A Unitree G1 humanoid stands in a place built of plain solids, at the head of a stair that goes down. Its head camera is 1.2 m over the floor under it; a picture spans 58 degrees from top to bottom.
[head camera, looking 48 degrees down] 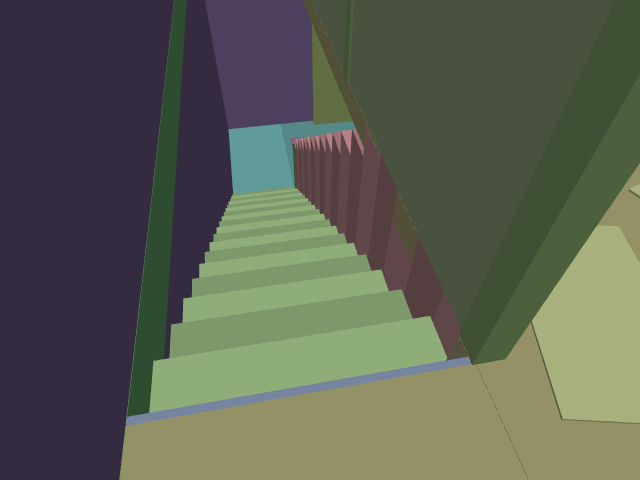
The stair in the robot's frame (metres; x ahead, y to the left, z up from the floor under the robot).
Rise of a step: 0.18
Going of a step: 0.26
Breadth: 1.00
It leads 10 degrees to the left of straight ahead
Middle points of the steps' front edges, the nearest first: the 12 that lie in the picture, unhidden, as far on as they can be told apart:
0.52 0.04 0.00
0.78 0.08 -0.18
1.03 0.13 -0.37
1.29 0.18 -0.55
1.55 0.22 -0.74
1.80 0.27 -0.92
2.06 0.32 -1.11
2.31 0.36 -1.29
2.57 0.41 -1.48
2.83 0.46 -1.66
3.08 0.50 -1.85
3.34 0.55 -2.03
